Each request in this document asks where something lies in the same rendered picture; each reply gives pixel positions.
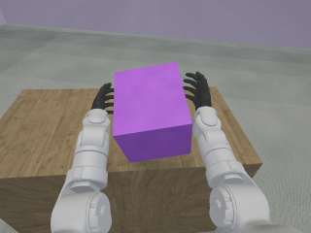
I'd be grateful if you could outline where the robot right upper arm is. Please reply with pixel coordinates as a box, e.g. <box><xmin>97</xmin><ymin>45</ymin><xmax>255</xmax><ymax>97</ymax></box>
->
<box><xmin>209</xmin><ymin>183</ymin><xmax>303</xmax><ymax>233</ymax></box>

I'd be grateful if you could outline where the right robot forearm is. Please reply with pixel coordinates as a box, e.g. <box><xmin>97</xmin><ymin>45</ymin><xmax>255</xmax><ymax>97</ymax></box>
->
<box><xmin>192</xmin><ymin>106</ymin><xmax>270</xmax><ymax>213</ymax></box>

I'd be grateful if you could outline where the carton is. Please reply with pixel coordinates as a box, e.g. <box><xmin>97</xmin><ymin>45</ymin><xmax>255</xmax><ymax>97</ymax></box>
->
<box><xmin>113</xmin><ymin>62</ymin><xmax>192</xmax><ymax>163</ymax></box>

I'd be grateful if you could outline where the right robot hand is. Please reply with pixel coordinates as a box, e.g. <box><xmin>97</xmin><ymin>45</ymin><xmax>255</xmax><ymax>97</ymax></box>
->
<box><xmin>183</xmin><ymin>71</ymin><xmax>212</xmax><ymax>110</ymax></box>

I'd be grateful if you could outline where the left robot hand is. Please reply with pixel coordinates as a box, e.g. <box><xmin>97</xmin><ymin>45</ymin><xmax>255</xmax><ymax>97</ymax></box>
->
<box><xmin>91</xmin><ymin>83</ymin><xmax>115</xmax><ymax>115</ymax></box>

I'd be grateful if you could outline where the pedestal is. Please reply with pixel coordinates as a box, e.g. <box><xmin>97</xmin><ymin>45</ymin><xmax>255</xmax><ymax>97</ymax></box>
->
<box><xmin>0</xmin><ymin>86</ymin><xmax>262</xmax><ymax>233</ymax></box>

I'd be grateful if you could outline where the robot left upper arm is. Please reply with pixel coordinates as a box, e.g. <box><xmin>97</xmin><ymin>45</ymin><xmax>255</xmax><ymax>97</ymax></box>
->
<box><xmin>51</xmin><ymin>190</ymin><xmax>112</xmax><ymax>233</ymax></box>

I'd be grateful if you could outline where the left robot forearm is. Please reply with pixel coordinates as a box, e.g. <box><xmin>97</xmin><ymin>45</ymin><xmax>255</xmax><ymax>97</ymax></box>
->
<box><xmin>51</xmin><ymin>109</ymin><xmax>111</xmax><ymax>231</ymax></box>

